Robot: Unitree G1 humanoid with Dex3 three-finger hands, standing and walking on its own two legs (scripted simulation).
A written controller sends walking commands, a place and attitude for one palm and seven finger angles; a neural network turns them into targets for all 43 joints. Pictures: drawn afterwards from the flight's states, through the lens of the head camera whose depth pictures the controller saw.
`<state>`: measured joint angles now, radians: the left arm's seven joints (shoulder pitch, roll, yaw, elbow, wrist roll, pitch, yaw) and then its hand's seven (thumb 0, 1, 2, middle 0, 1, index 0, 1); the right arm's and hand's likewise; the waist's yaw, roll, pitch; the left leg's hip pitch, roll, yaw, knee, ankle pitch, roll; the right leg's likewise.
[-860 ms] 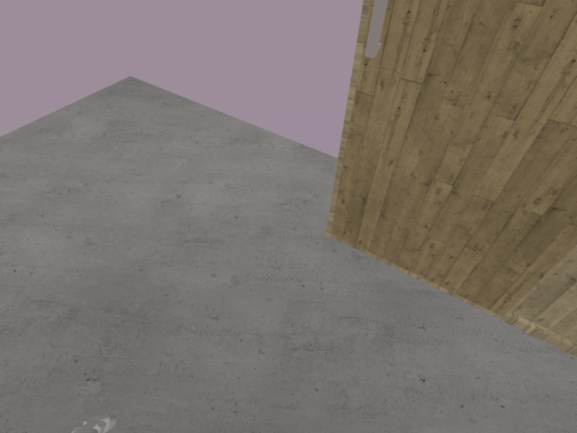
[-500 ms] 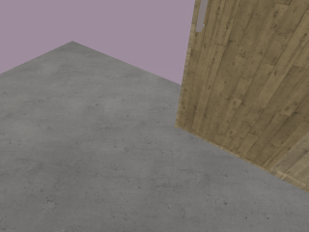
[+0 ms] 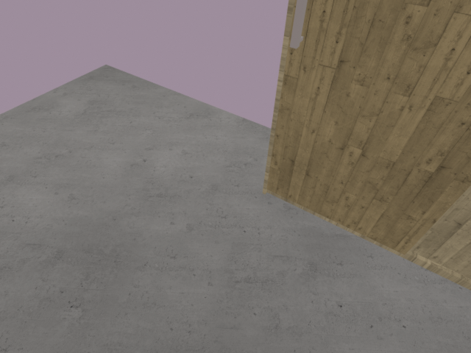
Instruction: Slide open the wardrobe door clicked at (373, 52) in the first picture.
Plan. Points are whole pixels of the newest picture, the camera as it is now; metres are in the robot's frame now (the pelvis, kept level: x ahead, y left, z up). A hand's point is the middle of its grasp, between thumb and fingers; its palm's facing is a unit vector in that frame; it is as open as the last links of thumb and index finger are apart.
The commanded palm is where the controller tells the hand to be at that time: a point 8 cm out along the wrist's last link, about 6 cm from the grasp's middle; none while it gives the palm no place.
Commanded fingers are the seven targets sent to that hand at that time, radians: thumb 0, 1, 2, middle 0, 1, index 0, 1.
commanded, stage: look at it before walking up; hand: left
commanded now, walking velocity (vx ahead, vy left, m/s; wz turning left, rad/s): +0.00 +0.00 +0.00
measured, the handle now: out of the picture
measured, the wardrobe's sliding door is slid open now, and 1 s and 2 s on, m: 0.00 0.00 0.00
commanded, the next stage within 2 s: walk to a spot facing it in 0.58 s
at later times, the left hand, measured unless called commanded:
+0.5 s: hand out of the picture +0.08 +0.24 -0.16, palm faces -0.04 -0.94 -0.33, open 7.4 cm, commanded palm none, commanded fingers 0.00 0.90 0.90 -0.20 -0.30 -0.20 -0.30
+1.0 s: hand out of the picture +0.05 +0.24 -0.19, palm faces +0.13 -0.97 -0.20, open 7.4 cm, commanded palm none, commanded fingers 0.00 0.90 0.90 -0.20 -0.30 -0.20 -0.30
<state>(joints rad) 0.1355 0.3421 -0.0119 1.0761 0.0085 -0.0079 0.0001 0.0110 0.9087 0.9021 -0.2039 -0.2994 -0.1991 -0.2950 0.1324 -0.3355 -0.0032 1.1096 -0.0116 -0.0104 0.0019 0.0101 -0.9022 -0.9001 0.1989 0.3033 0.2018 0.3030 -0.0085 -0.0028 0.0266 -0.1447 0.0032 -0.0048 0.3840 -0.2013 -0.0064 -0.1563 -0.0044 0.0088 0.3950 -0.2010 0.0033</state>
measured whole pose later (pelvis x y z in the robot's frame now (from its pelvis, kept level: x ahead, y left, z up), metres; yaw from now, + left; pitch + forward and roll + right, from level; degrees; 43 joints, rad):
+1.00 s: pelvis +0.05 +0.04 -0.01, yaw +9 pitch +0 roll -2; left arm 0.28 0.26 0.02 1.04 0.03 -0.01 0.00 0.01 0.91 0.90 -0.20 -0.30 -0.20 -0.30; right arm 0.27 -0.24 -0.02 1.06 -0.02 0.02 0.03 0.01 -0.90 -0.90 0.20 0.30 0.20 0.30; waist -0.01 -0.04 0.02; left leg -0.34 0.05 0.08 0.70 -0.40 0.00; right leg -0.09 -0.07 -0.12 0.43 -0.33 0.05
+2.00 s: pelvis +0.37 +0.14 -0.01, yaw +2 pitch +3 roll +1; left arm 0.26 0.19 0.07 0.97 0.02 0.01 0.00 0.01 0.91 0.90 -0.20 -0.30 -0.20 -0.29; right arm 0.06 -0.19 -0.05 0.94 -0.01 0.02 -0.03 0.01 -0.91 -0.90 0.19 0.30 0.20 0.30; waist 0.06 0.00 0.06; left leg -0.44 0.05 -0.03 0.83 -0.39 -0.08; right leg -0.33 0.11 0.09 0.47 -0.17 -0.08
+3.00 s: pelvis +0.40 +0.15 -0.01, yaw -27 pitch +0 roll -1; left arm 0.22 0.18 0.05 0.96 0.02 0.02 0.00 0.01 0.91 0.90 -0.20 -0.30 -0.20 -0.30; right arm 0.25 -0.17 -0.04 0.99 -0.02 0.02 -0.01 0.01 -0.91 -0.90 0.20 0.30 0.20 0.30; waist -0.01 0.01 0.01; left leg -0.33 0.08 0.07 0.72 -0.39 -0.06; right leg -0.23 0.04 -0.02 0.50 -0.26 -0.04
